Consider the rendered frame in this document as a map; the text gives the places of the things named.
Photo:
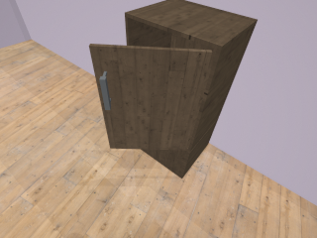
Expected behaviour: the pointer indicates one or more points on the handle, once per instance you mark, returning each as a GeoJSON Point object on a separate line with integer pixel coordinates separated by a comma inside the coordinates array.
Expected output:
{"type": "Point", "coordinates": [105, 91]}

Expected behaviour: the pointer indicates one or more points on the cupboard door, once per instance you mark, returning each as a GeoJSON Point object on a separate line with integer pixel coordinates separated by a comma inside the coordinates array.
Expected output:
{"type": "Point", "coordinates": [154, 94]}

